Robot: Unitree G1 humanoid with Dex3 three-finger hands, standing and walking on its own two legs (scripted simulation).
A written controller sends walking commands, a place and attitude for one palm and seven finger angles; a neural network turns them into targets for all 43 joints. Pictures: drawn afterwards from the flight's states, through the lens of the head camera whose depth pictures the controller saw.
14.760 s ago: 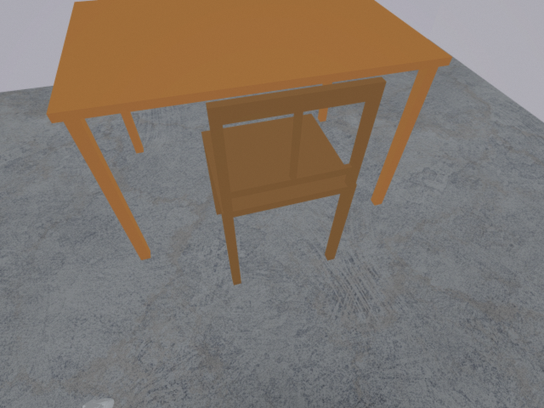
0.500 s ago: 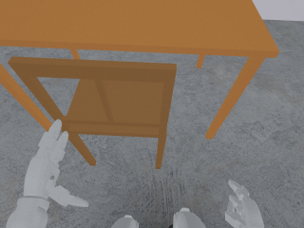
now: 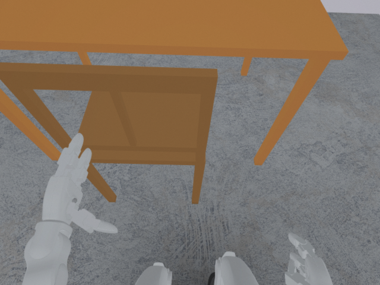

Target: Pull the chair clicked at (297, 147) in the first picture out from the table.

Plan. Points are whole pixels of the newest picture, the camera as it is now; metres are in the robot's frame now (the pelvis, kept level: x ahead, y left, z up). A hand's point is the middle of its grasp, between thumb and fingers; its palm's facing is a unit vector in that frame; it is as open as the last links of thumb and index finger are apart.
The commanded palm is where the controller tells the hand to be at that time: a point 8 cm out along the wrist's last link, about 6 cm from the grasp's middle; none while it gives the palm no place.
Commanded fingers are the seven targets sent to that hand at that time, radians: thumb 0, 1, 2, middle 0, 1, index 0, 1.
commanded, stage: aim the fingers beside a spindle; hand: left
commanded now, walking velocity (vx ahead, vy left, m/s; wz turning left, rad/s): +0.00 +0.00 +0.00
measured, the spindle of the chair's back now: (125, 120) +0.50 +0.18 -0.02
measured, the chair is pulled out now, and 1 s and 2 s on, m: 0.00 0.00 0.00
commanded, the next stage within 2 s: push the fingers through the gap in 1.50 s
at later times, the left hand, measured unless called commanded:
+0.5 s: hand (115, 181) +0.32 +0.17 +0.01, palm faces -0.01 -1.00 -0.03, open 16.9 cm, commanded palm +0.30 +0.22 +0.01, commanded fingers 0.00 -0.50 0.30 -0.06 -0.08 -0.06 -0.08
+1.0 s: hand (126, 168) +0.36 +0.16 -0.01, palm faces +0.02 -1.00 -0.04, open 16.9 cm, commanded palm +0.33 +0.21 +0.00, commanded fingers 0.00 -0.50 0.30 -0.06 -0.08 -0.06 -0.08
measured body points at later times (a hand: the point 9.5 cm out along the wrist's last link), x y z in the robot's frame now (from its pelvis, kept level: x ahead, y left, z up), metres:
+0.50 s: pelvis +0.00 +0.01 -0.01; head +0.10 +0.02 +0.42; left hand +0.31 +0.22 +0.02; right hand +0.16 -0.23 -0.11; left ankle -0.03 +0.11 -0.65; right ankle +0.05 -0.11 -0.65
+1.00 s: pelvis -0.01 +0.00 -0.03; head +0.11 +0.00 +0.41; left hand +0.35 +0.21 +0.00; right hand +0.11 -0.26 -0.14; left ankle -0.03 +0.11 -0.65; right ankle +0.05 -0.11 -0.65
